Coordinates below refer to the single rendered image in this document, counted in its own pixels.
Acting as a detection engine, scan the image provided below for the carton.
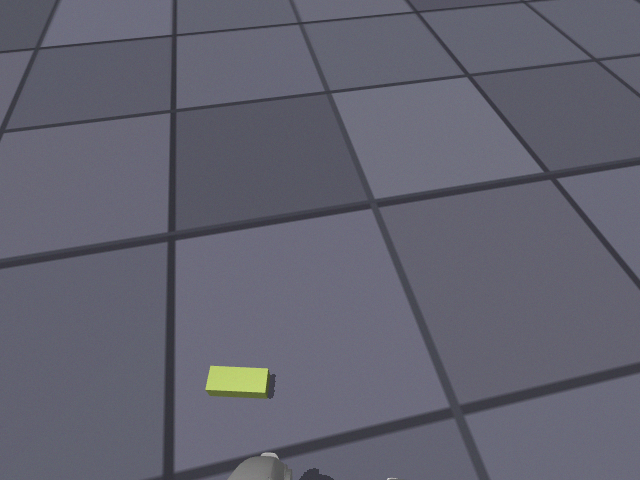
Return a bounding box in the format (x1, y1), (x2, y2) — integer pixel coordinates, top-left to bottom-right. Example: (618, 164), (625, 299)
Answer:
(205, 366), (270, 399)

